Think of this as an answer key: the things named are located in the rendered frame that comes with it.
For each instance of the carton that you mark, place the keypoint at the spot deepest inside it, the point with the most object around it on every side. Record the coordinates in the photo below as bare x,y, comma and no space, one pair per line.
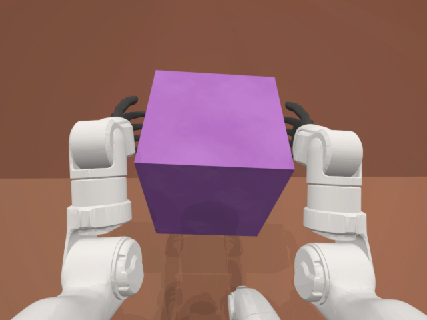
213,156

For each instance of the right robot hand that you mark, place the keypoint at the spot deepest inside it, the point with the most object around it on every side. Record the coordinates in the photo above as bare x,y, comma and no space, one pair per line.
302,114

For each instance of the robot right thigh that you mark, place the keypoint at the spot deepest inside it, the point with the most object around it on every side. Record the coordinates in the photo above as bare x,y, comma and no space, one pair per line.
249,304

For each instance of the robot right forearm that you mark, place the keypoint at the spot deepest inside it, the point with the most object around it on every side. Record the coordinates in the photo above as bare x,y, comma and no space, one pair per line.
334,164

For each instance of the robot right upper arm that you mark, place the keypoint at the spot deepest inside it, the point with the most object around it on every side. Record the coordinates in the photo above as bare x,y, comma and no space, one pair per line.
338,279

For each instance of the robot left upper arm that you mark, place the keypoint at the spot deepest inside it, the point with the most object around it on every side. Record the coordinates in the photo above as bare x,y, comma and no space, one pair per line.
98,275

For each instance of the robot left forearm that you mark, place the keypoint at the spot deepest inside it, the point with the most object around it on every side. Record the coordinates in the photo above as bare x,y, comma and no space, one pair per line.
98,152

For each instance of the left robot hand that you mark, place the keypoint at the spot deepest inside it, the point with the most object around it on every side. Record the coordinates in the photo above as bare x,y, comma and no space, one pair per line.
122,107

